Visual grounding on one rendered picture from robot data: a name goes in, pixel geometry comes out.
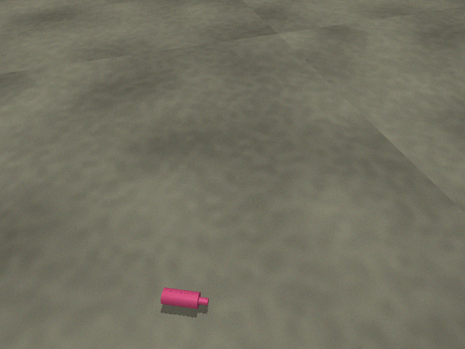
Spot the bottle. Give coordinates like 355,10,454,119
161,287,209,309

